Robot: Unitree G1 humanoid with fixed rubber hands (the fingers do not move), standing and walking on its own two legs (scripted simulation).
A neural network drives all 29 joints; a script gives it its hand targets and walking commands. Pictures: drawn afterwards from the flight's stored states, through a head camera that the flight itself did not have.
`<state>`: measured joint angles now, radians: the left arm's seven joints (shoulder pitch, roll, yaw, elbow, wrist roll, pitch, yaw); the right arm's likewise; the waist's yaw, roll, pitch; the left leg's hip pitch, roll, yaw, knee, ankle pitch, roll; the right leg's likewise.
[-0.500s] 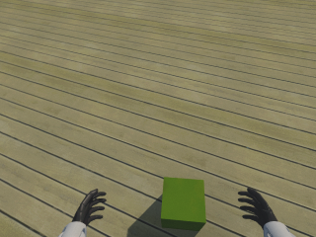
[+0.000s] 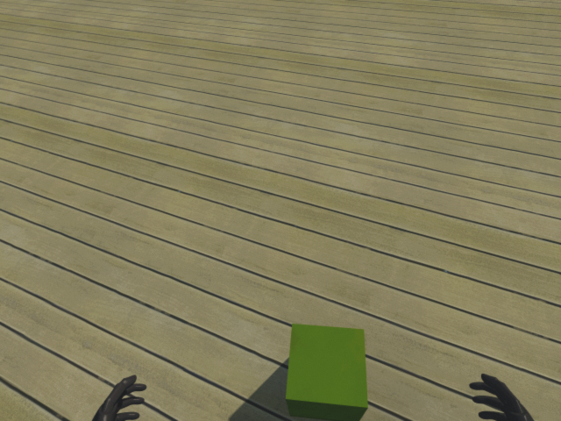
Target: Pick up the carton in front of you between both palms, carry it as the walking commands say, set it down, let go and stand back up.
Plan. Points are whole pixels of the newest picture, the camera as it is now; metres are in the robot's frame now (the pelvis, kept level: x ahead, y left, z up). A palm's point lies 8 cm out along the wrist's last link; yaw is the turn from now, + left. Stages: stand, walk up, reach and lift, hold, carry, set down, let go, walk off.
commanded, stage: stand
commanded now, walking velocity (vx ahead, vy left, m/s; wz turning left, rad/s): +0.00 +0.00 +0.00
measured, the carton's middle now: (325, 374) +0.34 -0.06 -0.64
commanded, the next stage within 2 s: none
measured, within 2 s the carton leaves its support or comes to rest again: neither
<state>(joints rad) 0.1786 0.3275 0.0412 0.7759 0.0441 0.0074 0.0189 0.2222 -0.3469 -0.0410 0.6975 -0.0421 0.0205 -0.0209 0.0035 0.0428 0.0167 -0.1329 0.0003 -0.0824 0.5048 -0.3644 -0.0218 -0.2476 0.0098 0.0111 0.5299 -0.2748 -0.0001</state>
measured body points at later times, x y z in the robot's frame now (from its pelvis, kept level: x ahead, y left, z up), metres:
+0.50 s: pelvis -0.01 -0.01 +0.01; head -0.01 -0.02 +0.46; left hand +0.11 +0.30 -0.10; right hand +0.11 -0.31 -0.11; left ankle -0.06 +0.14 -0.73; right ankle +0.00 -0.12 -0.73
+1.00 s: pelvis -0.02 +0.00 +0.01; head -0.02 -0.01 +0.46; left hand +0.08 +0.31 -0.10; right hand +0.08 -0.31 -0.11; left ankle -0.06 +0.14 -0.73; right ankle +0.00 -0.12 -0.73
